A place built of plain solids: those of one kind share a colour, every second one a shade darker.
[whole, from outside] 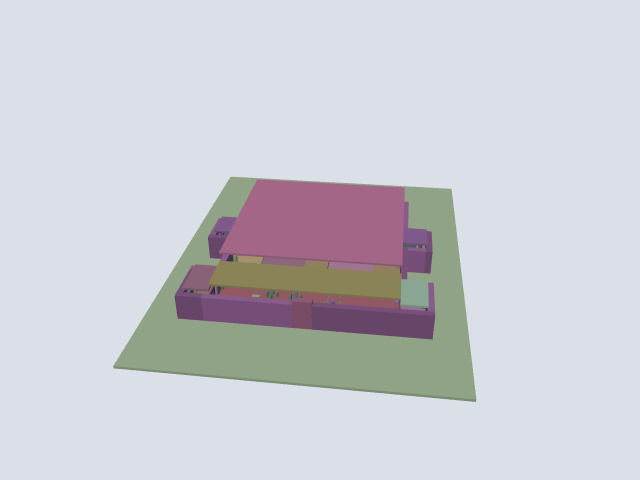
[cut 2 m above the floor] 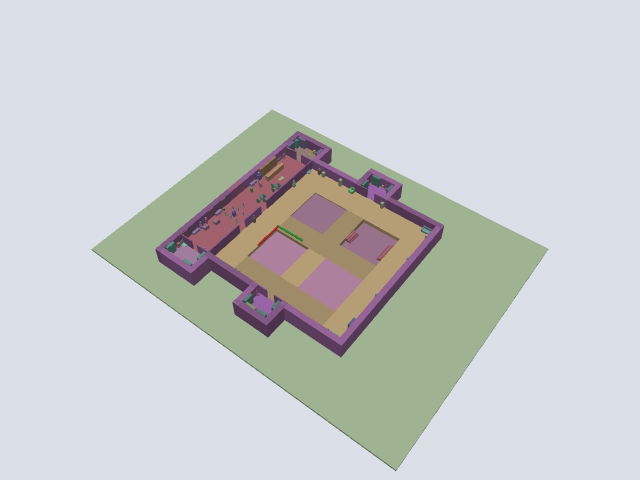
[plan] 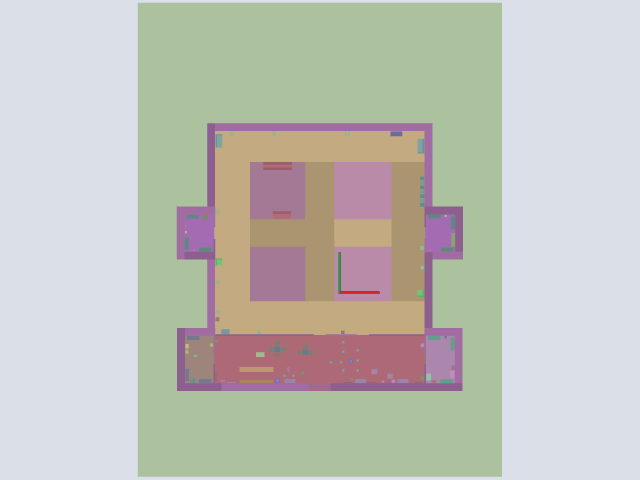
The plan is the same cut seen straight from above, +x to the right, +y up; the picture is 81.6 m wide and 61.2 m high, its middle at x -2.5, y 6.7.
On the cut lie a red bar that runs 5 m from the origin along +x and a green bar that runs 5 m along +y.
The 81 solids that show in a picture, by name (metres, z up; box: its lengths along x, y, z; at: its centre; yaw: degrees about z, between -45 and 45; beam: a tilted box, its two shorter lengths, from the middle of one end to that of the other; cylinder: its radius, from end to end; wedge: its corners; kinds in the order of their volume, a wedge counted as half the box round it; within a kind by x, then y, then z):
{
 "ground_under_all_1": {"box": [46.46, 60.43, 0.4], "at": [-2.52, 6.72, -1.52]},
 "wall_1": {"box": [1.0, 6.75, 4.07], "at": [-20.27, 7.58, 0.67]},
 "wall_2": {"box": [1.0, 8.05, 4.07], "at": [-20.22, -8.54, 0.67]},
 "wall_3": {"box": [4.9, 1.0, 4.07], "at": [-18.32, 4.71, 0.67]},
 "wall_4": {"box": [4.9, 1.0, 4.07], "at": [-18.32, 10.46, 0.67]},
 "wall_5": {"box": [4.85, 1.0, 4.07], "at": [-18.3, -5.01, 0.67]},
 "wall_6": {"box": [5.65, 1.0, 4.07], "at": [-17.89, -12.07, 0.67]},
 "wall_7": {"box": [1.0, 10.65, 4.07], "at": [-16.37, -0.19, 0.67]},
 "wall_8": {"box": [1.0, 11.56, 4.07], "at": [-16.37, 15.81, 0.67]},
 "wall_9": {"box": [0.2, 2.63, 4.07], "at": [-15.97, -10.45, 0.67]},
 "wall_10": {"box": [0.2, 2.63, 4.07], "at": [-15.97, -6.63, 0.67]},
 "wall_11": {"box": [0.2, 1.83, 4.07], "at": [-15.97, 5.92, 0.67]},
 "wall_12": {"box": [0.2, 1.7, 4.07], "at": [-15.97, 9.18, 0.67]},
 "wall_13": {"box": [12.95, 1.0, 4.07], "at": [-10.4, -12.07, 0.67]},
 "wall_14": {"box": [12.8, 0.2, 4.07], "at": [-9.67, -5.42, 0.67]},
 "wall_15": {"box": [28.7, 1.0, 4.07], "at": [-2.52, 21.09, 0.67]},
 "wall_16": {"box": [4.0, 0.2, 4.07], "at": [0.23, -5.42, 0.67]},
 "wall_17": {"box": [12.95, 1.0, 4.07], "at": [5.36, -12.07, 0.67]},
 "wall_18": {"box": [7.3, 0.2, 4.07], "at": [7.38, -5.42, 0.67]},
 "wall_19": {"box": [0.2, 2.63, 4.07], "at": [10.93, -10.45, 0.67]},
 "wall_20": {"box": [0.2, 2.63, 4.07], "at": [10.93, -6.63, 0.67]},
 "wall_21": {"box": [0.2, 1.71, 4.07], "at": [10.93, 5.98, 0.67]},
 "wall_22": {"box": [1.0, 10.65, 4.07], "at": [11.33, -0.19, 0.67]},
 "wall_23": {"box": [1.0, 11.56, 4.07], "at": [11.33, 15.81, 0.67]},
 "wall_24": {"box": [5.65, 1.0, 4.07], "at": [12.86, -12.07, 0.67]},
 "wall_25": {"box": [4.85, 1.0, 4.07], "at": [13.26, -5.01, 0.67]},
 "wall_26": {"box": [4.9, 1.0, 4.07], "at": [13.28, 4.71, 0.67]},
 "wall_27": {"box": [4.9, 1.0, 4.07], "at": [13.28, 10.46, 0.67]},
 "wall_28": {"box": [1.0, 8.05, 4.07], "at": [15.18, -8.54, 0.67]},
 "wall_29": {"box": [1.0, 6.75, 4.07], "at": [15.23, 7.58, 0.67]},
 "floor_gang_1": {"box": [4.55, 17.75, 1.37], "at": [-13.7, 7.76, -0.69]},
 "floor_gang_2": {"box": [7.05, 3.5, 1.37], "at": [-7.89, 7.58, -0.69]},
 "floor_gang_3": {"box": [26.9, 4.3, 1.37], "at": [-2.52, -3.27, -0.69]},
 "floor_gang_4": {"box": [3.7, 17.75, 1.37], "at": [-2.52, 7.76, -0.69]},
 "floor_gang_5": {"box": [26.9, 4.05, 1.37], "at": [-2.52, 18.66, -0.69]},
 "floor_gang_6": {"box": [7.3, 3.5, 1.37], "at": [2.98, 7.58, -0.69]},
 "floor_gang_7": {"box": [4.3, 17.75, 1.37], "at": [8.78, 7.76, -0.69]},
 "floor_foyer_1": {"box": [26.9, 6.25, 1.37], "at": [-2.52, -8.54, -0.69]},
 "ceil_hall_1": {"box": [26.9, 26.1, 0.3], "at": [-2.52, 7.63, 5.8]},
 "step_tier_1": {"box": [7.05, 6.95, 1.15], "at": [-7.89, 2.36, -0.8]},
 "step_tier_2": {"box": [7.05, 7.3, 0.6], "at": [-7.89, 12.98, -1.07]},
 "step_tier_3": {"box": [7.3, 6.95, 0.74], "at": [2.98, 2.36, -1.0]},
 "step_tier_4": {"box": [7.3, 7.3, 1.37], "at": [2.98, 12.98, -0.69]},
 "floor_side_1": {"box": [3.9, 4.95, 1.37], "at": [-17.92, 7.58, -0.69]},
 "floor_side_2": {"box": [3.9, 4.95, 1.37], "at": [12.88, 7.58, -0.69]},
 "ceil_foyer_1": {"box": [26.9, 6.25, 0.3], "at": [-2.52, -8.54, 4.35]},
 "floor_cloaks_1": {"box": [3.85, 6.25, 1.37], "at": [12.86, -8.54, -0.69]},
 "floor_store_1": {"box": [3.85, 6.25, 1.37], "at": [-17.89, -8.54, -0.69]},
 "door_leaf_1": {"box": [2.8, 0.97, 4.64], "at": [-2.52, -12.08, 0.95]},
 "ceil_side_1": {"box": [3.9, 4.95, 0.3], "at": [-17.92, 7.58, 3.4]},
 "ceil_side_2": {"box": [3.9, 4.95, 0.3], "at": [12.88, 7.58, 3.4]},
 "shelves_side_1": {"box": [0.5, 1.6, 2.0], "at": [-19.49, 6.26, 1.0]},
 "shelves_side_2": {"box": [1.6, 0.5, 2.0], "at": [-18.72, 9.68, 1.0]},
 "shelves_side_3": {"box": [1.6, 0.5, 2.0], "at": [-17.12, 5.49, 1.0]},
 "shelves_side_4": {"box": [1.6, 0.5, 2.0], "at": [12.08, 9.68, 1.0]},
 "shelves_side_5": {"box": [1.6, 0.5, 2.0], "at": [13.68, 5.49, 1.0]},
 "shelves_side_6": {"box": [0.5, 1.6, 2.0], "at": [14.45, 8.91, 1.0]},
 "ceil_cloaks_1": {"box": [3.85, 6.25, 0.3], "at": [12.86, -8.54, 3.4]},
 "ceil_store_1": {"box": [3.85, 6.25, 0.3], "at": [-17.89, -8.54, 3.4]},
 "bar_foyer_1": {"box": [4.35, 0.4, 2.1], "at": [-10.6, -11.34, 1.05]},
 "bar_foyer_2": {"box": [4.35, 0.65, 1.1], "at": [-10.6, -9.81, 0.55]},
 "tread_1": {"box": [3.65, 0.34, 0.79], "at": [-7.9, 15.79, -0.97]},
 "tread_2": {"box": [3.65, 0.34, 0.98], "at": [-7.9, 16.12, -0.88]},
 "tread_3": {"box": [3.65, 0.34, 1.18], "at": [-7.9, 16.46, -0.78]},
 "tread_4": {"box": [2.35, 0.34, 0.98], "at": [-7.36, 9.85, -0.88]},
 "tread_5": {"box": [2.35, 0.34, 0.79], "at": [-7.36, 10.19, -0.97]},
 "shelves_store_1": {"box": [0.5, 1.6, 2.0], "at": [-19.44, -10.52, 1.0]},
 "shelves_store_2": {"box": [1.6, 0.5, 2.0], "at": [-18.67, -5.79, 1.0]},
 "shelves_store_3": {"box": [1.6, 0.5, 2.0], "at": [-17.12, -11.29, 1.0]},
 "shelves_cloaks_1": {"box": [1.6, 0.5, 2.0], "at": [12.08, -5.79, 1.0]},
 "shelves_cloaks_2": {"box": [1.6, 0.5, 2.0], "at": [13.63, -11.29, 1.0]},
 "lockers_side_1": {"box": [0.48, 1.8, 1.8], "at": [14.46, 6.71, 0.9]},
 "upright_1": {"box": [1.5, 0.62, 1.25], "at": [7.23, 20.24, 0.62]},
 "sofa_1": {"box": [0.86, 1.71, 0.33], "at": [-15.4, 19.34, 0.27]},
 "sofa_2": {"box": [0.86, 1.89, 0.33], "at": [10.37, 18.67, 0.27]},
 "bench_foyer_1": {"box": [1.4, 0.5, 0.46], "at": [-6.32, -11.29, 0.22]},
 "bench_foyer_2": {"box": [1.4, 0.5, 0.46], "at": [2.68, -11.29, 0.22]},
 "bench_foyer_3": {"box": [1.4, 0.5, 0.46], "at": [8.08, -11.29, 0.22]},
 "case_cloaks_1": {"box": [0.55, 1.0, 0.81], "at": [14.38, -10.46, 0.49]},
 "low_table_foyer_1": {"box": [1.09, 0.6, 0.04], "at": [-10.13, -7.92, 0.41]},
 "low_table_1": {"box": [1.06, 0.6, 0.04], "at": [-14.56, -4.98, 0.41]}
}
